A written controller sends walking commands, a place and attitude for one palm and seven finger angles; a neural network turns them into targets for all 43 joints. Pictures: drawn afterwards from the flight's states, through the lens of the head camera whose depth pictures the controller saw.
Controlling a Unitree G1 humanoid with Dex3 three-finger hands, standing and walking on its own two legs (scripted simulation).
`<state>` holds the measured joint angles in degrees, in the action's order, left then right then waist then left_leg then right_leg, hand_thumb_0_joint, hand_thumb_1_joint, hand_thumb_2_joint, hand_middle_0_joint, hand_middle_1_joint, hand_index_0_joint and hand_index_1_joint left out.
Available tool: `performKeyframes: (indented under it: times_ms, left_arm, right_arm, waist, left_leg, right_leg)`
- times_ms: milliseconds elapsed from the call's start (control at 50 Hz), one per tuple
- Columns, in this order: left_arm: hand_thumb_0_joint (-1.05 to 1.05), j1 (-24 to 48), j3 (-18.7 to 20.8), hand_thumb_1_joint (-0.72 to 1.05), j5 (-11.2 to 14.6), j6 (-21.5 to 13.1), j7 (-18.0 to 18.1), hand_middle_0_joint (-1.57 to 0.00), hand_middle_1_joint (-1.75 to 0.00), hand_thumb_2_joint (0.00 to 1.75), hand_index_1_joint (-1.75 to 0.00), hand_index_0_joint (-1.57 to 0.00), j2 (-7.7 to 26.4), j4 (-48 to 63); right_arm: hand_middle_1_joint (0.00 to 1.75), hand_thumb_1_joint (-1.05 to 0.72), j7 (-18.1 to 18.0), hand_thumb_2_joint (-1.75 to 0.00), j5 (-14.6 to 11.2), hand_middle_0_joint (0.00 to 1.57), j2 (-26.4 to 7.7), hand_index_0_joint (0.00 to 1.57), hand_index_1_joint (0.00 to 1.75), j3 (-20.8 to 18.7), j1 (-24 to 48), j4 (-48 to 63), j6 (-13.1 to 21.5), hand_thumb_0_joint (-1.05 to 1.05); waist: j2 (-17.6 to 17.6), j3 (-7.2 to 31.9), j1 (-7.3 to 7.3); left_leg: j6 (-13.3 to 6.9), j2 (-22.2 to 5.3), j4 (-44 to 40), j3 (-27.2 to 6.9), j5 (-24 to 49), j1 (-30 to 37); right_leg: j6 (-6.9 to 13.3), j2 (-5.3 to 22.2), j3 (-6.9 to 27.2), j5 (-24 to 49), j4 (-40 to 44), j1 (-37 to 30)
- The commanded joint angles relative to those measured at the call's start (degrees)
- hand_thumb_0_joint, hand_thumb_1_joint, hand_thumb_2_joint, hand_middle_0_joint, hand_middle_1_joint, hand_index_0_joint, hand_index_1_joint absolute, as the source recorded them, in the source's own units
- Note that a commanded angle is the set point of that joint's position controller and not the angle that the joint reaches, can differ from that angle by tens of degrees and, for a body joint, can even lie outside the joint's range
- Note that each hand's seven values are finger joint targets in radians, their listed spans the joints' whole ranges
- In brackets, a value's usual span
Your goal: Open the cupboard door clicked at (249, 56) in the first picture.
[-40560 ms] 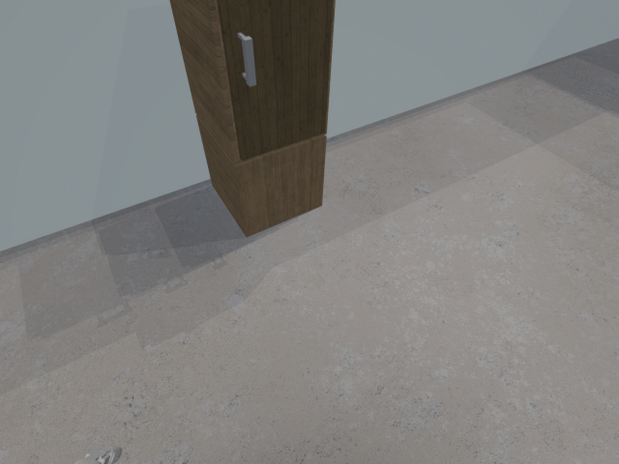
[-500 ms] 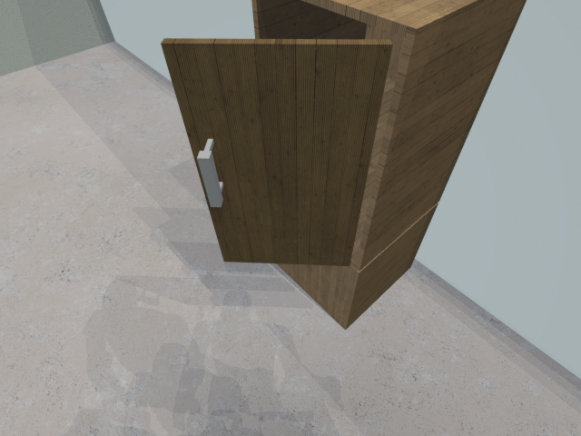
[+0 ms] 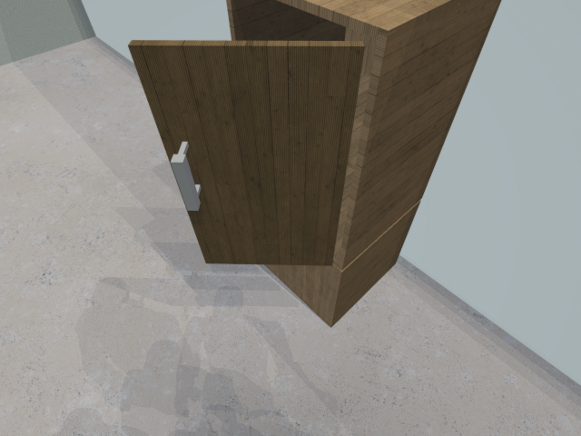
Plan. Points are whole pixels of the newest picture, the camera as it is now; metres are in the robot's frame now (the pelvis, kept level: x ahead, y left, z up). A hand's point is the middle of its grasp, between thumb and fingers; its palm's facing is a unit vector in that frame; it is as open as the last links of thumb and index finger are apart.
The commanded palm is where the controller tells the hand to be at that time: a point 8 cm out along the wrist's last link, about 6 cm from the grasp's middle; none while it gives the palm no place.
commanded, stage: look again from close up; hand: left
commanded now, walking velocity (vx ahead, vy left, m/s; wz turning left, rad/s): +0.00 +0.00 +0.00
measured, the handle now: (189, 176) +0.56 +0.23 +0.01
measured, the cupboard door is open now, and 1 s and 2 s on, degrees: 45 45 45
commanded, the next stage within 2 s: raise the hand with hooked fingers in 0.28 s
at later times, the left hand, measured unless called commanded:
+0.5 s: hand out of the picture +0.13 +0.17 -0.09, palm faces +0.27 -0.95 -0.18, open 7.4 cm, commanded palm +0.11 +0.22 -0.07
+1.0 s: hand (154, 405) +0.17 +0.20 -0.04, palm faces +0.03 -1.00 -0.05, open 9.8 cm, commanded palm +0.15 +0.25 -0.03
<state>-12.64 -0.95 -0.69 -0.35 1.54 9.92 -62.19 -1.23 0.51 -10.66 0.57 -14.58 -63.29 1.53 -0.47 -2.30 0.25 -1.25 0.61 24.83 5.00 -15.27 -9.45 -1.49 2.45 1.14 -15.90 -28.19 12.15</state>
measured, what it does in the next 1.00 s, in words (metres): lowers itself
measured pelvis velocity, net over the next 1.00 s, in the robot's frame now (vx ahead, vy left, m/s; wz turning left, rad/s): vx -0.04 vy -0.03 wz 0.08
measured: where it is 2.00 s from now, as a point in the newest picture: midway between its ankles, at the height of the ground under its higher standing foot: outside the picture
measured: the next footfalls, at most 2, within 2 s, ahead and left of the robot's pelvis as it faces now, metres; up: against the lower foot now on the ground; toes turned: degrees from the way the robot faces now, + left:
none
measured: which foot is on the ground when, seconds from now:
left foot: down 0.00-1.00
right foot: down 0.00-1.00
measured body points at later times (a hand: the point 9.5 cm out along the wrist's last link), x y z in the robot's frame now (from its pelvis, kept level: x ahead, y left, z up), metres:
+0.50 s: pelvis +0.01 -0.03 +0.00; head +0.03 -0.03 +0.45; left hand +0.11 +0.22 -0.08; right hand +0.08 -0.26 -0.14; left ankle -0.02 +0.10 -0.74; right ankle -0.01 -0.13 -0.74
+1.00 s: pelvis -0.04 -0.03 -0.09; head +0.03 +0.00 +0.35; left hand +0.16 +0.25 -0.04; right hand +0.19 -0.23 -0.16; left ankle -0.02 +0.10 -0.74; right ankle -0.01 -0.13 -0.74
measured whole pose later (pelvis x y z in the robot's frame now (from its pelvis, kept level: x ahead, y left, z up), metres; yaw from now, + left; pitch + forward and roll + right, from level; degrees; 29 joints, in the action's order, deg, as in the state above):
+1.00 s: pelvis -0.04 -0.03 -0.09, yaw +4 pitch +14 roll -3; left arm -17.5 12.9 16.8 -22.9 -22.8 15.0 -2.6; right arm -3.1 -1.5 -12.3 1.3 -10.1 -31.3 13.9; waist -0.4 6.4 -2.0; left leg 1.2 -2.4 67.9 -3.4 -30.6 -51.0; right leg 1.4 0.6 -6.3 -30.2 -64.7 48.1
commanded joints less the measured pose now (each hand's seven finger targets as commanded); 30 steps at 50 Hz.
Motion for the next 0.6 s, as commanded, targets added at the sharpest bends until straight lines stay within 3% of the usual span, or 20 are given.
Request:
performKeyframes:
  times_ms: [0, 100, 340, 360, 380, 400, 420, 440, 460, 480, 500, 520, 540, 580]
  left_arm:
    - [0.00, -2.94, 1.45, 0.90, -0.04, -0.78, 0.43, -0.20, -0.30, 0.90, -0.30, -0.20, 7.32, 1.18]
    - [0.00, -3.23, 1.53, 0.90, 0.00, -1.12, 0.47, -0.20, -0.30, 0.90, -0.30, -0.20, 7.35, 1.09]
    - [0.00, -3.86, 1.65, 0.90, -0.02, -1.25, 0.47, -0.20, -0.30, 0.90, -0.30, -0.20, 7.05, 0.61]
    - [0.00, -10.00, 2.06, 0.90, -0.36, -2.02, 2.76, -0.20, -0.30, 0.90, -0.30, -0.20, 6.91, -1.64]
    - [0.00, 34.17, 10.96, 0.88, 11.18, -15.06, 2.23, -0.20, -0.32, 0.89, -0.32, -0.20, 21.24, 86.21]
    - [0.00, 5.35, 10.82, 0.85, 6.48, -12.55, 4.33, -0.20, -0.33, 0.88, -0.33, -0.20, 16.61, 70.31]
    - [0.00, -8.23, 2.98, 0.83, 8.93, -5.43, 5.09, -0.21, -0.34, 0.87, -0.34, -0.21, 2.99, 61.77]
    - [0.00, -5.46, 2.67, 0.81, 10.34, -5.46, 3.86, -0.21, -0.36, 0.86, -0.36, -0.21, -0.27, 60.16]
    - [0.00, -0.83, 6.17, 0.78, 10.91, -8.75, 2.58, -0.21, -0.37, 0.85, -0.37, -0.21, 3.46, 61.18]
    - [0.00, -2.18, 9.74, 0.76, 11.00, -12.42, 0.63, -0.21, -0.39, 0.84, -0.39, -0.21, 5.42, 56.99]
    - [0.00, -8.35, 10.81, 0.74, 11.80, -16.39, -2.21, -0.21, -0.40, 0.83, -0.40, -0.21, 3.07, 51.19]
    - [0.00, -14.26, 11.84, 0.71, 12.33, -20.24, -5.69, -0.21, -0.42, 0.82, -0.42, -0.21, 2.44, 46.35]
    - [0.00, -16.00, 12.45, 0.69, 13.19, -24.78, -9.40, -0.22, -0.43, 0.81, -0.43, -0.22, 1.97, 45.37]
    - [0.00, -16.92, 13.30, 0.64, 14.94, -33.78, -17.50, -0.22, -0.47, 0.79, -0.47, -0.22, 2.60, 46.05]
  right_arm:
    - [0.30, -0.90, -0.44, -0.90, 0.22, 0.20, -5.26, 0.20, 0.30, -1.24, -2.39, 1.55, 0.68, 0.00]
    - [0.30, -0.90, -0.52, -0.90, 0.20, 0.20, -4.95, 0.20, 0.30, -1.33, -2.80, 0.95, 0.64, 0.00]
    - [0.30, -0.90, -0.74, -0.90, 0.16, 0.20, -4.43, 0.20, 0.30, -1.32, -2.28, 0.04, 0.39, 0.00]
    - [0.30, -0.90, -0.11, -0.90, -0.52, 0.20, -6.01, 0.20, 0.30, -1.92, 2.76, 4.11, 0.34, 0.00]
    - [0.30, -0.90, -2.74, -0.90, -3.29, 0.20, -14.43, 0.20, 0.30, -2.95, 0.86, 23.46, 9.08, 0.00]
    - [0.30, -0.90, -5.00, -0.90, -2.14, 0.20, -9.37, 0.20, 0.30, -2.47, 4.74, 20.83, 13.59, 0.00]
    - [0.30, -0.90, -4.46, -0.90, -3.56, 0.20, -7.21, 0.20, 0.30, -2.72, 5.41, 21.07, 15.23, 0.00]
    - [0.30, -0.90, -4.13, -0.90, -3.36, 0.20, -8.47, 0.20, 0.30, -2.85, 3.44, 20.05, 15.64, 0.00]
    - [0.30, -0.90, -3.87, -0.90, -2.67, 0.20, -10.24, 0.20, 0.30, -3.88, 4.31, 23.30, 16.39, 0.00]
    - [0.30, -0.90, -3.74, -0.90, -1.50, 0.20, -11.11, 0.20, 0.30, -4.75, 3.41, 24.01, 16.69, 0.00]
    - [0.30, -0.90, -3.33, -0.90, -0.87, 0.20, -10.53, 0.20, 0.30, -5.15, 3.96, 25.57, 16.93, 0.00]
    - [0.30, -0.90, -2.47, -0.90, -1.03, 0.20, -10.23, 0.20, 0.30, -5.52, 5.02, 27.60, 17.36, 0.00]
    - [0.30, -0.90, -1.61, -0.90, -0.63, 0.20, -9.95, 0.20, 0.30, -5.62, 5.44, 29.27, 17.64, 0.00]
    - [0.30, -0.90, -0.05, -0.90, -0.53, 0.20, -10.15, 0.20, 0.30, -6.33, 6.71, 32.64, 18.26, 0.00]
  waist:
    - [0.96, 0.46, -0.50]
    - [1.49, 1.68, -0.35]
    - [0.68, 0.40, -0.37]
    - [4.81, -0.29, -2.50]
    - [-5.30, 28.62, 3.96]
    - [-13.37, 27.20, -1.65]
    - [-12.04, 16.39, 0.29]
    - [-3.72, 7.32, 2.22]
    - [2.06, 2.32, 3.34]
    - [8.30, 3.28, 3.49]
    - [11.91, 2.56, 1.66]
    - [10.68, 3.18, -0.94]
    - [12.12, 6.63, -2.51]
    - [10.55, 11.66, -3.96]
  left_leg:
    - [-0.54, -6.35, -4.50, -5.98, 9.66, -0.49]
    - [-0.24, -6.39, -3.58, -5.54, 11.04, 0.70]
    - [0.18, -6.59, -3.40, -5.08, 11.43, 1.11]
    - [1.92, -7.48, 8.95, -2.80, 9.85, -4.18]
    - [-0.48, -0.23, 0.72, -3.61, 18.96, 8.88]
    - [-1.21, -1.86, 0.88, -2.72, 27.58, 11.90]
    - [0.62, -2.80, 1.60, -4.10, 25.90, 5.01]
    - [0.51, -2.41, 3.28, -4.42, 20.31, 0.45]
    - [0.01, -1.37, 5.68, -5.36, 14.08, -4.57]
    - [-0.11, -0.83, 8.53, -4.97, 9.63, -8.51]
    - [0.32, -0.46, 11.46, -4.88, 6.11, -14.02]
    - [0.86, 0.34, 14.29, -4.40, 4.88, -18.04]
    - [1.34, 0.81, 17.52, -4.12, 3.85, -22.31]
    - [1.78, 1.38, 24.15, -3.56, 3.10, -29.17]
  right_leg:
    - [3.13, 3.77, 3.02, 11.02, 4.09, -0.14]
    - [3.45, 3.89, 3.39, 14.04, 4.34, -0.83]
    - [3.74, 3.63, 3.55, 15.38, 5.36, -0.65]
    - [1.78, 7.52, 6.37, 35.36, 5.91, -2.11]
    - [3.53, 1.95, 1.70, 31.82, 0.06, -8.39]
    - [4.36, -1.23, -0.20, 21.87, -2.83, -6.54]
    - [3.32, -1.24, -4.20, 13.07, -1.43, 0.29]
    - [2.41, -1.34, -5.84, 13.16, -0.76, 4.76]
    - [1.74, -1.56, -6.29, 11.18, -1.21, 9.62]
    - [1.31, -1.82, -6.71, 7.29, -2.61, 13.87]
    - [1.21, -2.08, -7.16, 3.57, -5.40, 17.40]
    - [1.74, -1.82, -6.28, 3.10, -8.63, 18.33]
    - [2.01, -1.72, -5.55, 2.58, -12.63, 19.31]
    - [2.54, -1.49, -3.58, 5.07, -19.67, 20.66]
